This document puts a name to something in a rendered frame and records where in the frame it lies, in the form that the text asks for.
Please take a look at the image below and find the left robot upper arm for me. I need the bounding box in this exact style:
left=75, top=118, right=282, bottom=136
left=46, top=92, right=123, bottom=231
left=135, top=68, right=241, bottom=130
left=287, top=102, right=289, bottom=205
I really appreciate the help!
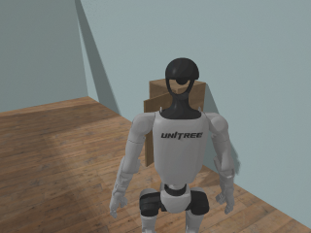
left=121, top=112, right=156, bottom=175

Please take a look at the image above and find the right robot upper arm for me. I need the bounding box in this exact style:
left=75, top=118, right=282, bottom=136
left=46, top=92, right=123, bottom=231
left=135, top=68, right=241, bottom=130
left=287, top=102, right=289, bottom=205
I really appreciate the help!
left=203, top=112, right=233, bottom=172

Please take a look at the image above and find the robot left forearm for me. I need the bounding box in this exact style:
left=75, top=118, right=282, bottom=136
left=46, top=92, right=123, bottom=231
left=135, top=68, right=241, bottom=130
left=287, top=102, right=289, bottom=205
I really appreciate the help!
left=112, top=156, right=133, bottom=201

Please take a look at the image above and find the cupboard door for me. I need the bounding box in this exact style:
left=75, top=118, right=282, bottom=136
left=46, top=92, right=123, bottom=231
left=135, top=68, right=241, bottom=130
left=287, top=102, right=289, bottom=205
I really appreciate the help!
left=143, top=91, right=174, bottom=167

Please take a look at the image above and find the right robot hand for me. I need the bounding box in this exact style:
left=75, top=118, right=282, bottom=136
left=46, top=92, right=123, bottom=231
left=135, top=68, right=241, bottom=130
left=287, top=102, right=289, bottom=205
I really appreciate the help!
left=215, top=192, right=235, bottom=215

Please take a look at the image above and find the humanoid robot torso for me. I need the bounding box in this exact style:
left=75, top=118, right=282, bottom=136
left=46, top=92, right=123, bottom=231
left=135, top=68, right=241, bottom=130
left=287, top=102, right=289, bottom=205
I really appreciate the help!
left=152, top=107, right=209, bottom=214

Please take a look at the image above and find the humanoid robot head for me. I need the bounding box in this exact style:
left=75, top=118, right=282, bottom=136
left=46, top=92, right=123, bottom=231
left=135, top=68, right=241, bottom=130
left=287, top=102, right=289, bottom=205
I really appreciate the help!
left=159, top=57, right=202, bottom=120

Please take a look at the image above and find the robot right forearm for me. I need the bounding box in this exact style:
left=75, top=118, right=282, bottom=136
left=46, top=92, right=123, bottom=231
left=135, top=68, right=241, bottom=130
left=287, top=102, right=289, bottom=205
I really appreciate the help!
left=218, top=157, right=235, bottom=197

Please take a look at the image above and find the left robot hand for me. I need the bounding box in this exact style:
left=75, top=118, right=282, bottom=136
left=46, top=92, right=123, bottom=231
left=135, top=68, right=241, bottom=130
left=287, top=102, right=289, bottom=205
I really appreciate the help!
left=109, top=196, right=128, bottom=218

